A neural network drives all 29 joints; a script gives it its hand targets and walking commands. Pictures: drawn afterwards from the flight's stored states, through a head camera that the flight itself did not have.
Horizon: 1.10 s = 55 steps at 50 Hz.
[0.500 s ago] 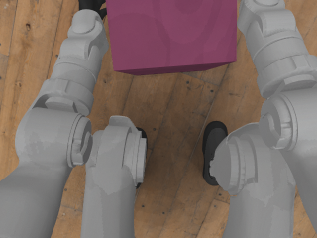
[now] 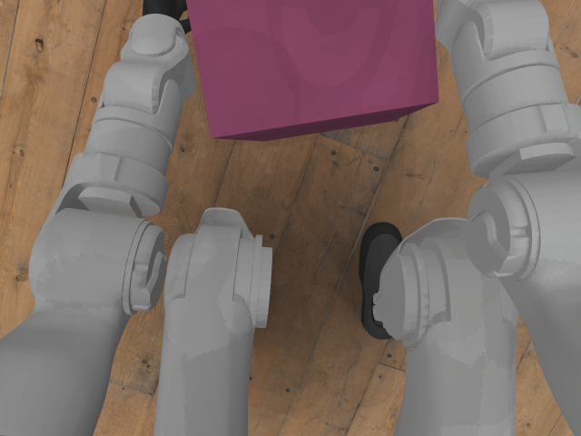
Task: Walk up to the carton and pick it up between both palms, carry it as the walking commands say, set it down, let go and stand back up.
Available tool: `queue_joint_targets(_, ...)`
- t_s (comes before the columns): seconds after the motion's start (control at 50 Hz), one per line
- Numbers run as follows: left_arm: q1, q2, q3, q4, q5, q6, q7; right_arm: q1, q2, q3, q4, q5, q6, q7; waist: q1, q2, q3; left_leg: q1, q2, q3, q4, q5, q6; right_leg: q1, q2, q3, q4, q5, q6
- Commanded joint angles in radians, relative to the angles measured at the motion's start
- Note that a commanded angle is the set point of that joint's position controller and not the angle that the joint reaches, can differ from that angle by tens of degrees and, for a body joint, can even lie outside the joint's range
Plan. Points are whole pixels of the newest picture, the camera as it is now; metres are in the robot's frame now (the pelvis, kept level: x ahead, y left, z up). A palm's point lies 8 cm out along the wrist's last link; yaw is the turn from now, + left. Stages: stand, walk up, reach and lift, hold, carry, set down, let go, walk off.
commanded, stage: reach and lift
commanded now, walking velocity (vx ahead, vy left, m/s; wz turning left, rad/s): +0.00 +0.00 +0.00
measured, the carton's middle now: (312, 35) +0.53 +0.01 -0.21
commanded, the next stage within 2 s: none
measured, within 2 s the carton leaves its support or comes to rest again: neither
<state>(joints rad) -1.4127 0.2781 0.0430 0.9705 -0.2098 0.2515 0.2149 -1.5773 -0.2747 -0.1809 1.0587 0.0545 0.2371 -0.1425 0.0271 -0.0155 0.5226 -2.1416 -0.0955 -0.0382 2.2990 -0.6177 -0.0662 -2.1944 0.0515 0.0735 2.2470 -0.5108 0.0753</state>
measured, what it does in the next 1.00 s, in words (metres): rises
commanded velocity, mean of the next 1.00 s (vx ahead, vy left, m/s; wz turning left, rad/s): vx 0.00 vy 0.00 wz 0.00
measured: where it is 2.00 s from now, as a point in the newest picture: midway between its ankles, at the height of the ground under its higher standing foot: (306, 303)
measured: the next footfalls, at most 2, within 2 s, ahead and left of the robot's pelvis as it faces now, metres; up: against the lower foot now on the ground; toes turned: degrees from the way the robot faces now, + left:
none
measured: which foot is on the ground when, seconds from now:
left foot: down 0.00-1.00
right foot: down 0.00-1.00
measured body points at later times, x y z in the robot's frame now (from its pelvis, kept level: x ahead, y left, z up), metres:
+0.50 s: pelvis -0.01 +0.00 +0.03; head +0.35 +0.01 +0.30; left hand +0.54 +0.15 -0.11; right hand +0.57 -0.14 -0.08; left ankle +0.12 +0.12 -0.32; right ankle +0.14 -0.14 -0.32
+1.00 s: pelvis -0.02 +0.00 +0.08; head +0.32 +0.00 +0.36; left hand +0.53 +0.15 -0.04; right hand +0.55 -0.14 -0.02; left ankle +0.12 +0.12 -0.32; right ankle +0.14 -0.14 -0.32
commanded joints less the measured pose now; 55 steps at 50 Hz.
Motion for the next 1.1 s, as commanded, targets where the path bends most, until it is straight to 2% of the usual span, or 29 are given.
queue_joint_targets(0.0,-0.921,-1.053,-0.318,-0.607,-0.102,-0.111,-0.333,-0.297,1.263,0.286,-0.195,0.102,0.005,0.294,-0.031,0.066,-2.146,0.714,-0.069,0.160,-0.298,0.444,0.015,0.835,0.094,-0.195,-0.152,0.401,-0.085)
queue_joint_targets(0.08,-0.972,-1.027,-0.275,-0.617,-0.076,-0.090,-0.328,-0.341,1.257,0.286,-0.196,0.089,0.027,0.290,-0.028,0.042,-2.101,0.686,-0.061,0.168,-0.310,0.392,0.030,0.851,0.088,-0.185,-0.184,0.356,-0.074)
queue_joint_targets(0.1,-0.978,-1.054,-0.318,-0.681,-0.095,-0.086,-0.324,-0.332,1.242,0.299,-0.251,0.102,0.031,0.291,-0.052,0.072,-2.215,0.753,-0.067,0.167,-0.307,0.423,0.020,0.892,0.099,-0.188,-0.180,0.387,-0.082)
queue_joint_targets(0.12,-0.998,-1.025,-0.291,-0.628,-0.082,-0.078,-0.323,-0.330,1.230,0.283,-0.191,0.092,0.040,0.294,-0.033,0.074,-2.145,0.722,-0.060,0.165,-0.319,0.364,0.023,0.831,0.084,-0.191,-0.190,0.323,-0.082)
queue_joint_targets(0.16,-0.988,-1.055,-0.281,-0.611,-0.073,-0.063,-0.319,-0.372,1.225,0.286,-0.233,0.091,0.050,0.305,-0.051,0.053,-2.117,0.755,-0.062,0.146,-0.329,0.344,0.028,0.793,0.086,-0.200,-0.208,0.280,-0.083)
queue_joint_targets(0.18,-0.981,-1.071,-0.275,-0.613,-0.065,-0.058,-0.315,-0.362,1.230,0.277,-0.214,0.089,0.057,0.308,-0.037,0.079,-2.137,0.753,-0.059,0.152,-0.347,0.316,0.024,0.782,0.085,-0.203,-0.203,0.272,-0.084)
queue_joint_targets(0.22,-0.957,-1.063,-0.269,-0.597,-0.046,-0.046,-0.313,-0.334,1.271,0.293,-0.173,0.085,0.068,0.319,-0.017,0.040,-2.114,0.742,-0.066,0.153,-0.344,0.341,0.029,0.786,0.087,-0.204,-0.216,0.276,-0.078)
queue_joint_targets(0.28,-0.910,-1.086,-0.255,-0.583,-0.018,-0.023,-0.312,-0.412,1.255,0.316,-0.261,0.101,0.072,0.327,0.016,0.054,-2.187,0.798,-0.061,0.162,-0.359,0.354,0.023,0.837,0.091,-0.194,-0.233,0.285,-0.080)
queue_joint_targets(0.3,-0.914,-1.102,-0.279,-0.598,-0.039,-0.022,-0.311,-0.421,1.225,0.316,-0.275,0.090,0.069,0.324,-0.037,0.026,-2.184,0.811,-0.062,0.124,-0.363,0.347,0.033,0.818,0.089,-0.205,-0.207,0.279,-0.072)
queue_joint_targets(0.36,-0.935,-1.074,-0.254,-0.588,0.002,-0.012,-0.310,-0.414,1.245,0.314,-0.232,0.085,0.086,0.322,0.023,0.045,-2.135,0.780,-0.057,0.155,-0.385,0.317,0.024,0.812,0.087,-0.200,-0.243,0.258,-0.070)
queue_joint_targets(0.38,-0.981,-1.084,-0.277,-0.618,-0.024,-0.019,-0.310,-0.404,1.256,0.311,-0.243,0.077,0.085,0.322,-0.016,0.042,-2.156,0.776,-0.065,0.154,-0.383,0.338,0.023,0.806,0.094,-0.202,-0.249,0.279,-0.067)
queue_joint_targets(0.48,-0.895,-1.098,-0.275,-0.600,-0.008,0.008,-0.310,-0.460,1.254,0.357,-0.336,0.105,0.092,0.312,0.026,0.034,-2.233,0.827,-0.060,0.152,-0.390,0.363,0.028,0.915,0.092,-0.175,-0.267,0.304,-0.067)
queue_joint_targets(0.5,-0.908,-1.099,-0.289,-0.635,-0.023,0.006,-0.316,-0.405,1.259,0.353,-0.310,0.089,0.104,0.310,-0.007,0.018,-2.245,0.811,-0.066,0.152,-0.397,0.361,0.029,0.933,0.096,-0.178,-0.280,0.322,-0.063)
queue_joint_targets(0.56,-0.976,-1.084,-0.313,-0.725,-0.035,0.006,-0.318,-0.400,1.291,0.367,-0.340,0.086,0.111,0.307,0.025,-0.011,-2.318,0.821,-0.072,0.159,-0.405,0.391,0.035,1.018,0.104,-0.171,-0.278,0.355,-0.059)
queue_joint_targets(0.58,-0.909,-1.088,-0.330,-0.678,-0.022,0.009,-0.315,-0.327,1.276,0.359,-0.293,0.059,0.115,0.306,-0.007,0.018,-2.285,0.821,-0.069,0.147,-0.413,0.384,0.026,0.983,0.102,-0.181,-0.280,0.350,-0.055)
queue_joint_targets(0.68,-0.833,-1.111,-0.387,-0.757,-0.041,0.025,-0.314,-0.362,1.265,0.429,-0.433,0.104,0.118,0.297,0.010,0.023,-2.461,0.967,-0.080,0.133,-0.440,0.488,0.030,1.041,0.116,-0.181,-0.298,0.418,-0.057)
queue_joint_targets(0.76,-0.932,-1.083,-0.322,-0.712,-0.028,0.032,-0.308,-0.439,1.279,0.416,-0.387,0.088,0.138,0.286,0.032,-0.031,-2.266,0.829,-0.082,0.164,-0.474,0.336,0.044,1.013,0.115,-0.172,-0.351,0.283,-0.051)
queue_joint_targets(0.78,-0.866,-1.125,-0.376,-0.770,-0.037,0.050,-0.305,-0.410,1.281,0.458,-0.509,0.114,0.133,0.282,0.024,-0.004,-2.439,0.946,-0.083,0.146,-0.484,0.426,0.038,1.109,0.119,-0.173,-0.353,0.368,-0.054)
queue_joint_targets(0.8,-0.867,-1.082,-0.366,-0.748,-0.040,0.059,-0.303,-0.431,1.238,0.458,-0.501,0.112,0.141,0.274,0.018,-0.013,-2.467,0.941,-0.078,0.143,-0.467,0.429,0.043,1.120,0.113,-0.166,-0.354,0.375,-0.055)
queue_joint_targets(0.82,-0.853,-1.101,-0.347,-0.696,-0.025,0.069,-0.301,-0.438,1.235,0.449,-0.484,0.109,0.145,0.274,0.044,0.017,-2.419,0.933,-0.078,0.142,-0.493,0.383,0.044,1.057,0.110,-0.170,-0.366,0.318,-0.052)
queue_joint_targets(0.88,-0.837,-1.165,-0.348,-0.686,-0.044,0.082,-0.306,-0.437,1.240,0.435,-0.472,0.082,0.162,0.274,-0.020,-0.011,-2.383,0.915,-0.085,0.141,-0.524,0.335,0.042,1.061,0.109,-0.171,-0.408,0.263,-0.055)
queue_joint_targets(0.9,-0.811,-1.145,-0.313,-0.621,-0.010,0.080,-0.307,-0.412,1.262,0.418,-0.403,0.067,0.168,0.281,0.007,-0.034,-2.296,0.848,-0.082,0.135,-0.520,0.286,0.052,1.030,0.106,-0.158,-0.409,0.229,-0.058)
queue_joint_targets(0.94,-0.852,-1.144,-0.333,-0.648,-0.015,0.082,-0.321,-0.437,1.276,0.426,-0.435,0.067,0.162,0.289,-0.006,-0.043,-2.344,0.866,-0.082,0.131,-0.531,0.317,0.054,1.053,0.110,-0.163,-0.410,0.267,-0.050)
queue_joint_targets(0.96,-0.891,-1.119,-0.314,-0.659,0.003,0.084,-0.325,-0.438,1.272,0.423,-0.430,0.075,0.168,0.290,0.033,-0.004,-2.396,0.896,-0.082,0.144,-0.531,0.297,0.044,1.078,0.106,-0.151,-0.424,0.253,-0.060)
queue_joint_targets(0.98,-0.843,-1.152,-0.303,-0.646,0.003,0.093,-0.322,-0.449,1.288,0.435,-0.456,0.075,0.176,0.290,0.038,-0.038,-2.409,0.910,-0.083,0.139,-0.558,0.285,0.049,1.114,0.109,-0.155,-0.448,0.232,-0.053)
queue_joint_targets(1.0,-0.871,-1.159,-0.304,-0.671,-0.009,0.092,-0.325,-0.464,1.269,0.428,-0.453,0.064,0.180,0.296,0.005,-0.035,-2.377,0.910,-0.087,0.135,-0.568,0.282,0.054,1.095,0.108,-0.159,-0.450,0.227,-0.055)
queue_joint_targets(1.02,-0.845,-1.166,-0.324,-0.666,-0.004,0.094,-0.326,-0.425,1.315,0.431,-0.430,0.066,0.179,0.302,0.036,-0.029,-2.397,0.933,-0.086,0.127,-0.571,0.320,0.048,1.066,0.108,-0.168,-0.438,0.241,-0.053)
queue_joint_targets(1.04,-0.874,-1.165,-0.335,-0.707,-0.008,0.095,-0.325,-0.405,1.317,0.437,-0.432,0.065,0.186,0.307,0.009,-0.042,-2.445,0.962,-0.087,0.126,-0.562,0.341,0.046,1.100,0.111,-0.160,-0.449,0.266,-0.058)
queue_joint_targets(1.08,-0.840,-1.156,-0.322,-0.672,0.017,0.114,-0.337,-0.435,1.290,0.421,-0.449,0.062,0.194,0.314,0.026,-0.010,-2.441,0.987,-0.079,0.126,-0.591,0.311,0.044,1.091,0.110,-0.159,-0.466,0.239,-0.060)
